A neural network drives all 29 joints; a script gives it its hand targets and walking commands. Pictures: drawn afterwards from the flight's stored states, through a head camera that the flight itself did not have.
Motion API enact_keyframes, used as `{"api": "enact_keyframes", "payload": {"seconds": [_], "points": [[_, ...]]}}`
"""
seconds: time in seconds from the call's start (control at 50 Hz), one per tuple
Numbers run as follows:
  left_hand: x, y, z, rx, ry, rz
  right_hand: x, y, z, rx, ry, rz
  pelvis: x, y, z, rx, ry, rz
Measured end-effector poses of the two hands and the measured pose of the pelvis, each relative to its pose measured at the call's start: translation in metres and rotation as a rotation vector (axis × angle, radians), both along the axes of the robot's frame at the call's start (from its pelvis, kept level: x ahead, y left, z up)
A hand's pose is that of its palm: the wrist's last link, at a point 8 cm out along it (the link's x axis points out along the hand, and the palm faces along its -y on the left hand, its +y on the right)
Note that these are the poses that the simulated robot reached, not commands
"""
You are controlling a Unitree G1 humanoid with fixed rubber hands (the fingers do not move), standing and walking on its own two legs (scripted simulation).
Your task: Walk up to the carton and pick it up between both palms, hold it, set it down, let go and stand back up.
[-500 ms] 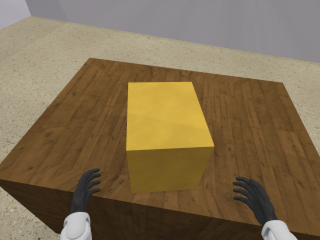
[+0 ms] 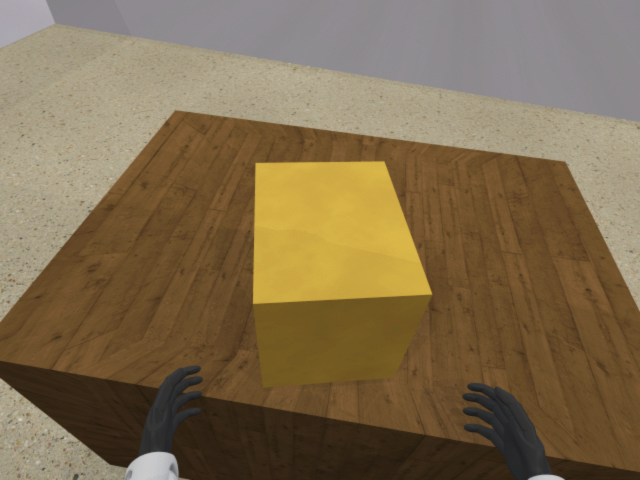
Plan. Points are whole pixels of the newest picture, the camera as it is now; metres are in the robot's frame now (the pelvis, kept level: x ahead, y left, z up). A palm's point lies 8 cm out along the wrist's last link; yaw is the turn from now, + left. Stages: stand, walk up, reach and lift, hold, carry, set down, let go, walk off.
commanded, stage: set down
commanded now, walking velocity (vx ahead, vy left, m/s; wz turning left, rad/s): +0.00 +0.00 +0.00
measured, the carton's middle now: (325, 271) +0.44 +0.02 -0.01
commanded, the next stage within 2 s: let go in 0.78 s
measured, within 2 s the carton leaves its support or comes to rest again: neither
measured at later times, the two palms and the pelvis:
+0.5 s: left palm (130, 448) +0.17 +0.24 -0.05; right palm (496, 466) +0.19 -0.20 -0.05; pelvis +0.01 +0.02 +0.00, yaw +1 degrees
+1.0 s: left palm (127, 461) +0.16 +0.24 -0.07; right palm (491, 471) +0.18 -0.20 -0.05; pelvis +0.00 +0.02 +0.00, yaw +0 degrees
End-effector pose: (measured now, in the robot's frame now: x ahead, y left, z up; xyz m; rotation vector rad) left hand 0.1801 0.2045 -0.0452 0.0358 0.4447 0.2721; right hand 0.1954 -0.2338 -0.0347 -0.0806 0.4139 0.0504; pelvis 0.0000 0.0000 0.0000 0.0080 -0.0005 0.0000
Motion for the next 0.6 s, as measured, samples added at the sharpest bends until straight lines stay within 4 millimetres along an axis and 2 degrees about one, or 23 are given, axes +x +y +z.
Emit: {"api": "enact_keyframes", "payload": {"seconds": [0.12, 0.34, 0.46, 0.6], "points": [[-0.002, 0.007, -0.004, 0.005, 0.046, -0.020, 0.001, 0.008, -0.006, -0.003, 0.030, -0.015, 0.006, 0.002, 0.001, -0.001, -0.012, 0.004], [-0.012, 0.027, -0.010, 0.015, 0.126, -0.044, -0.007, 0.026, -0.017, -0.019, 0.092, -0.035, 0.010, 0.010, 0.003, -0.008, -0.037, 0.008], [-0.011, 0.034, -0.006, 0.033, 0.147, -0.074, -0.007, 0.029, -0.014, -0.043, 0.095, -0.050, 0.010, 0.015, 0.004, -0.014, -0.055, 0.013], [-0.014, 0.035, -0.013, 0.036, 0.239, -0.104, -0.014, 0.031, -0.020, -0.067, 0.155, -0.061, 0.006, 0.019, 0.004, -0.013, -0.072, 0.011]]}}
